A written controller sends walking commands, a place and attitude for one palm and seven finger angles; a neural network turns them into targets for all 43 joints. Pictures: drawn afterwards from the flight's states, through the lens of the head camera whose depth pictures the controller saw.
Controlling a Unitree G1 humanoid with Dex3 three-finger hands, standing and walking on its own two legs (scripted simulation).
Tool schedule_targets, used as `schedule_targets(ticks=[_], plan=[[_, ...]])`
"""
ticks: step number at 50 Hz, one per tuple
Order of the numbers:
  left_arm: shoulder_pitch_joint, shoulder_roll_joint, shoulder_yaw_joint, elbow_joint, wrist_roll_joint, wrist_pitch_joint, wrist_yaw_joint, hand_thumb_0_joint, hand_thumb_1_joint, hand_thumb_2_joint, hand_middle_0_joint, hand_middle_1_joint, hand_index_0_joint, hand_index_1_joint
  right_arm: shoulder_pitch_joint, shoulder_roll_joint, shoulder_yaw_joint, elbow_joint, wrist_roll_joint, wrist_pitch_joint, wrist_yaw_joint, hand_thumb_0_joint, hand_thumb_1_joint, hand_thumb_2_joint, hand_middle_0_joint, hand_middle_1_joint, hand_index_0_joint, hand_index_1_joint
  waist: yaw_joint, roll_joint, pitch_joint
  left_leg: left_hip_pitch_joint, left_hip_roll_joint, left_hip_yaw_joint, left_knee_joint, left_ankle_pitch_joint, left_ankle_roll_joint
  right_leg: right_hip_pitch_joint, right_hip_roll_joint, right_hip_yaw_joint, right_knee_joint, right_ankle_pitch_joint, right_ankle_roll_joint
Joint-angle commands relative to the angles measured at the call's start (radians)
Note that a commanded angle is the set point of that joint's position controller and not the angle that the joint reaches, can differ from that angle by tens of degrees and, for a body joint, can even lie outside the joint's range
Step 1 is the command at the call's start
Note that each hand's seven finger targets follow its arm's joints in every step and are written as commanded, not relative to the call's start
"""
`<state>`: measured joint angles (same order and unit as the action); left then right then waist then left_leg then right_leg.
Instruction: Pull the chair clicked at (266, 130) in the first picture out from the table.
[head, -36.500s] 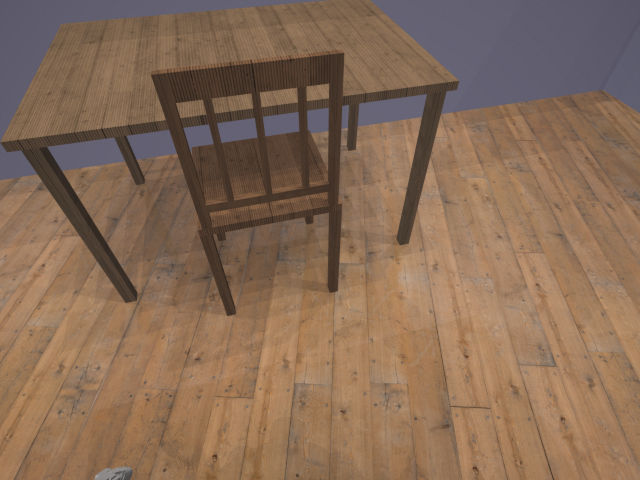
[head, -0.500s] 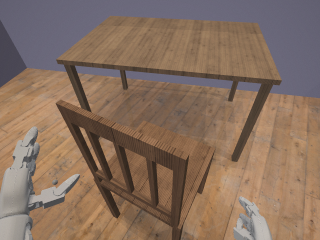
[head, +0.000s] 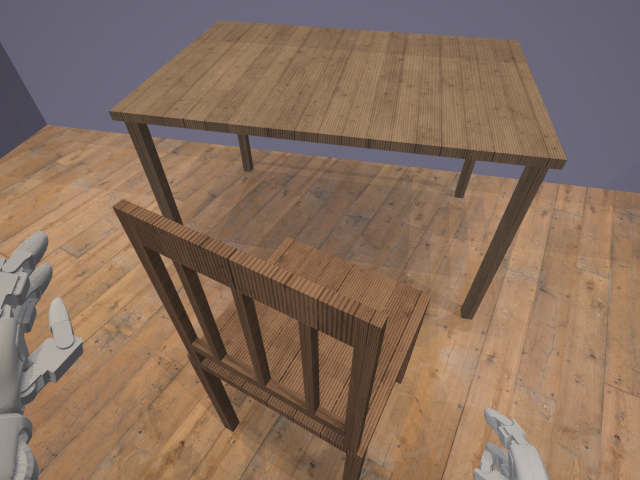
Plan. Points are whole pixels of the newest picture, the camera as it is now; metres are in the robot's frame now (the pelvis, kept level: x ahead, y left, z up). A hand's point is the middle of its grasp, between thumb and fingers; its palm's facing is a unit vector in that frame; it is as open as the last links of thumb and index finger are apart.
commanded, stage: draw the hand back to the body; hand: left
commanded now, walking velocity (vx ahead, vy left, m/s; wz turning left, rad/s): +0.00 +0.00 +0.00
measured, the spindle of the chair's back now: (254, 340) +0.33 +0.16 -0.08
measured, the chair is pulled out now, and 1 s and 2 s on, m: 0.46 0.46 0.46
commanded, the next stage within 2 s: step back with the hand held close in 0.08 s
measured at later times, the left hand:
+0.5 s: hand (92, 334) +0.20 +0.26 +0.14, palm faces +0.36 -0.80 -0.48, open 7.4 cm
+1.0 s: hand (76, 403) +0.14 +0.24 +0.14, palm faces +0.38 -0.79 -0.47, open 7.4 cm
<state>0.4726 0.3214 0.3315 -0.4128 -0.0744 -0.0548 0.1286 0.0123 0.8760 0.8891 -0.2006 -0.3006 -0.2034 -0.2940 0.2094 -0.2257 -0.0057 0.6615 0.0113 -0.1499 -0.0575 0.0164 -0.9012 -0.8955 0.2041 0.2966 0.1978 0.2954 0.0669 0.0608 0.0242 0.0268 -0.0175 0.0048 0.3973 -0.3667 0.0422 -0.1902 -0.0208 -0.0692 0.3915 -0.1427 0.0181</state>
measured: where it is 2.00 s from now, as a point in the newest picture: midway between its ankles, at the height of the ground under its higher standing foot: outside the picture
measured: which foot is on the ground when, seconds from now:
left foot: down 0.00-1.00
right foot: down 0.00-1.00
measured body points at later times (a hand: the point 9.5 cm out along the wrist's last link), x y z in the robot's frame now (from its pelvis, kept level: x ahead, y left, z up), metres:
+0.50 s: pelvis -0.01 +0.01 -0.01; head +0.01 -0.01 +0.44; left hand +0.18 +0.30 +0.17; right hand +0.17 -0.24 -0.10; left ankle -0.09 +0.08 -0.74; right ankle +0.05 -0.14 -0.74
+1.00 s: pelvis -0.06 -0.02 -0.02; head -0.05 -0.02 +0.43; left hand +0.11 +0.28 +0.16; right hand +0.11 -0.27 -0.10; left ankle -0.09 +0.09 -0.74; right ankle +0.04 -0.14 -0.74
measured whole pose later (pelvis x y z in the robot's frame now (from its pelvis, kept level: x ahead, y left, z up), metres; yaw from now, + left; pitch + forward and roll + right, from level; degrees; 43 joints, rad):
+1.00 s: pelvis -0.06 -0.02 -0.02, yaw +1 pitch +1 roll +0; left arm 0.56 0.41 0.37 -0.50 -0.05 -0.08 0.16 0.01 0.89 0.90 -0.21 -0.31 -0.21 -0.30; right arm 0.18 -0.25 0.00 0.57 0.04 0.06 -0.08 0.01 -0.90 -0.90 0.20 0.30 0.20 0.30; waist -0.02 0.00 -0.01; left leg -0.29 -0.02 0.03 0.65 -0.37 0.03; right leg -0.47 -0.05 -0.07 0.57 -0.13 0.00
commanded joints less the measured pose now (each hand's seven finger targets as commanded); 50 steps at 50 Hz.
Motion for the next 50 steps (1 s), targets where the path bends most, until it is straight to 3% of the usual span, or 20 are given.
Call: schedule_targets(ticks=[1, 9, 10, 11, 13, 17, 24, 25, 28, 30, 33, 37, 38, 40, 42, 43, 45, 47, 49, 50], plan=[[-0.087, 0.216, 0.145, -0.292, 0.006, -0.078, 0.029, 0.000, 0.900, 0.900, -0.200, -0.300, -0.200, -0.300, -0.130, -0.099, -0.036, -0.168, 0.001, -0.069, -0.004, 0.000, -0.900, -0.900, 0.200, 0.300, 0.200, 0.300, 0.003, 0.087, -0.127, -0.216, 0.054, -0.022, -0.059, 0.566, -0.086, 0.273, -0.001, 0.031, 0.011, 0.206, -0.042], [-0.076, 0.177, 0.130, -0.186, -0.004, -0.067, 0.022, 0.000, 0.900, 0.900, -0.200, -0.300, -0.200, -0.300, -0.126, -0.105, -0.045, -0.162, 0.003, -0.043, 0.001, 0.000, -0.900, -0.900, 0.200, 0.300, 0.200, 0.300, -0.001, -0.018, -0.061, -0.238, 0.064, -0.018, -0.078, 0.497, -0.078, 0.232, 0.004, 0.027, 0.003, 0.149, -0.041], [-0.111, 0.147, 0.083, -0.228, -0.001, -0.068, 0.013, 0.000, 0.900, 0.900, -0.200, -0.300, -0.200, -0.300, -0.135, -0.107, -0.041, -0.167, 0.003, -0.045, 0.003, 0.000, -0.900, -0.900, 0.200, 0.300, 0.200, 0.300, -0.008, 0.021, -0.056, -0.235, 0.061, -0.020, -0.079, 0.499, -0.079, 0.229, 0.004, 0.031, 0.002, 0.146, -0.041], [-0.213, 0.296, 0.230, -0.275, -0.005, -0.114, 0.020, 0.000, 0.900, 0.900, -0.200, -0.300, -0.200, -0.300, -0.105, -0.147, -0.040, -0.200, 0.013, -0.017, -0.007, 0.000, -0.900, -0.900, 0.200, 0.300, 0.200, 0.300, -0.052, 0.026, -0.009, -0.297, 0.104, -0.020, -0.080, 0.308, -0.037, 0.165, -0.040, 0.117, 0.016, 0.208, -0.036], [-0.089, 0.199, 0.144, -0.178, 0.003, -0.109, 0.013, 0.000, 0.900, 0.900, -0.200, -0.300, -0.200, -0.300, -0.127, -0.122, -0.029, -0.196, 0.012, 0.019, -0.018, 0.000, -0.900, -0.900, 0.200, 0.300, 0.200, 0.300, -0.049, 0.001, -0.021, -0.296, 0.099, -0.027, -0.095, 0.228, -0.017, 0.139, -0.055, 0.105, 0.015, 0.193, -0.029], [-0.054, 0.200, 0.141, -0.212, 0.011, -0.109, 0.017, 0.000, 0.900, 0.900, -0.200, -0.300, -0.200, -0.300, -0.133, -0.130, -0.031, -0.219, 0.007, 0.058, -0.024, 0.000, -0.900, -0.900, 0.200, 0.300, 0.200, 0.300, -0.051, 0.024, -0.090, -0.302, 0.122, -0.044, -0.064, 0.342, -0.018, 0.145, -0.063, 0.091, 0.064, 0.263, -0.027], [0.080, 0.266, 0.218, -0.293, 0.004, -0.103, 0.026, 0.000, 0.900, 0.900, -0.200, -0.300, -0.200, -0.300, -0.139, -0.118, -0.052, -0.265, 0.022, 0.116, -0.023, 0.000, -0.900, -0.900, 0.200, 0.300, 0.200, 0.300, -0.052, -0.020, -0.251, -0.291, 0.133, -0.060, 0.074, 0.589, -0.044, 0.160, -0.120, 0.117, 0.158, 0.470, -0.057], [0.094, 0.280, 0.234, -0.298, 0.003, -0.102, 0.028, 0.000, 0.900, 0.900, -0.200, -0.300, -0.200, -0.300, -0.142, -0.119, -0.055, -0.265, 0.023, 0.120, -0.025, 0.000, -0.900, -0.900, 0.200, 0.300, 0.200, 0.300, -0.052, 0.007, -0.258, -0.296, 0.134, -0.068, 0.084, 0.615, -0.048, 0.152, -0.127, 0.119, 0.175, 0.472, -0.063], [0.126, 0.269, 0.235, -0.300, -0.003, -0.096, 0.031, 0.000, 0.900, 0.900, -0.200, -0.300, -0.200, -0.300, -0.144, -0.113, -0.058, -0.270, 0.027, 0.134, -0.028, 0.000, -0.900, -0.900, 0.200, 0.300, 0.200, 0.300, -0.056, -0.001, -0.251, -0.288, 0.153, -0.072, 0.085, 0.622, -0.037, 0.076, -0.107, 0.104, 0.206, 0.356, -0.049], [0.126, 0.274, 0.243, -0.296, -0.002, -0.091, 0.037, 0.000, 0.900, 0.900, -0.200, -0.300, -0.200, -0.300, -0.145, -0.121, -0.063, -0.264, 0.024, 0.136, -0.032, 0.000, -0.900, -0.900, 0.200, 0.300, 0.200, 0.300, -0.057, 0.056, -0.233, -0.286, 0.172, -0.086, 0.065, 0.647, -0.025, 0.029, -0.082, 0.092, 0.232, 0.241, -0.034], [0.088, 0.248, 0.213, -0.289, 0.000, -0.085, 0.042, 0.000, 0.900, 0.900, -0.200, -0.300, -0.200, -0.300, -0.143, -0.119, -0.060, -0.256, 0.014, 0.132, -0.036, 0.000, -0.900, -0.900, 0.200, 0.300, 0.200, 0.300, -0.064, 0.072, -0.175, -0.306, 0.214, -0.094, 0.037, 0.665, 0.003, -0.041, -0.046, 0.075, 0.286, 0.048, -0.014], [-0.001, 0.229, 0.173, -0.257, 0.008, -0.072, 0.051, 0.000, 0.900, 0.900, -0.200, -0.300, -0.200, -0.300, -0.137, -0.128, -0.053, -0.241, 0.006, 0.120, -0.043, 0.000, -0.900, -0.900, 0.200, 0.300, 0.200, 0.300, -0.067, 0.046, -0.084, -0.424, 0.216, -0.084, 0.034, 0.476, 0.023, -0.024, -0.048, 0.100, 0.281, 0.034, -0.018], [-0.021, 0.226, 0.165, -0.251, 0.010, -0.067, 0.052, 0.000, 0.900, 0.900, -0.200, -0.300, -0.200, -0.300, -0.131, -0.131, -0.051, -0.243, 0.008, 0.121, -0.043, 0.000, -0.900, -0.900, 0.200, 0.300, 0.200, 0.300, -0.066, 0.006, -0.076, -0.459, 0.197, -0.073, 0.058, 0.397, 0.017, 0.001, -0.063, 0.118, 0.255, 0.100, -0.026], [-0.056, 0.254, 0.165, -0.243, 0.015, -0.058, 0.054, 0.000, 0.900, 0.900, -0.200, -0.300, -0.200, -0.300, -0.121, -0.135, -0.053, -0.251, 0.017, 0.128, -0.044, 0.000, -0.900, -0.900, 0.200, 0.300, 0.200, 0.300, -0.069, -0.106, -0.074, -0.517, 0.112, -0.042, 0.154, 0.119, -0.009, 0.015, -0.145, 0.235, 0.141, 0.219, -0.067], [-0.034, 0.266, 0.165, -0.220, 0.022, -0.058, 0.058, 0.000, 0.900, 0.900, -0.200, -0.300, -0.200, -0.300, -0.106, -0.121, -0.049, -0.250, 0.018, 0.137, -0.037, 0.000, -0.900, -0.900, 0.200, 0.300, 0.200, 0.300, -0.074, -0.247, -0.097, -0.459, 0.033, -0.025, 0.286, -0.102, -0.017, -0.068, -0.244, 0.365, -0.040, 0.011, -0.111], [-0.013, 0.269, 0.171, -0.211, 0.024, -0.059, 0.061, 0.000, 0.900, 0.900, -0.200, -0.300, -0.200, -0.300, -0.110, -0.117, -0.045, -0.251, 0.019, 0.143, -0.032, 0.000, -0.900, -0.900, 0.200, 0.300, 0.200, 0.300, -0.071, -0.277, -0.109, -0.434, 0.022, -0.025, 0.333, -0.136, -0.013, -0.101, -0.270, 0.382, -0.104, -0.138, -0.120], [0.049, 0.313, 0.216, -0.225, 0.030, -0.068, 0.070, 0.000, 0.900, 0.900, -0.200, -0.300, -0.200, -0.300, -0.126, -0.117, -0.045, -0.260, 0.024, 0.153, -0.029, 0.000, -0.900, -0.900, 0.200, 0.300, 0.200, 0.300, -0.062, -0.226, -0.149, -0.412, 0.037, -0.036, 0.352, -0.139, -0.012, -0.119, -0.286, 0.367, -0.130, -0.253, -0.132], [0.106, 0.322, 0.235, -0.278, 0.024, -0.082, 0.072, 0.000, 0.900, 0.900, -0.200, -0.300, -0.200, -0.300, -0.137, -0.103, -0.031, -0.266, 0.030, 0.161, -0.030, 0.000, -0.900, -0.900, 0.200, 0.300, 0.200, 0.300, -0.067, -0.173, -0.200, -0.350, 0.064, -0.035, 0.173, -0.074, -0.003, -0.111, -0.246, 0.268, -0.056, -0.229, -0.100], [0.117, 0.330, 0.254, -0.343, 0.022, -0.106, 0.078, 0.000, 0.900, 0.900, -0.200, -0.300, -0.200, -0.300, -0.154, -0.116, -0.032, -0.276, 0.026, 0.157, -0.041, 0.000, -0.900, -0.900, 0.200, 0.300, 0.200, 0.300, -0.070, 0.003, -0.192, -0.382, 0.140, -0.125, 0.001, -0.079, 0.037, -0.116, -0.113, 0.150, 0.093, -0.207, -0.033], [0.114, 0.333, 0.269, -0.351, 0.027, -0.109, 0.089, 0.000, 0.900, 0.900, -0.200, -0.300, -0.200, -0.300, -0.173, -0.127, -0.036, -0.275, 0.023, 0.150, -0.049, 0.000, -0.900, -0.900, 0.200, 0.300, 0.200, 0.300, -0.070, 0.164, -0.166, -0.486, 0.216, -0.188, -0.072, -0.110, 0.065, -0.077, -0.049, 0.095, 0.224, -0.199, -0.009]])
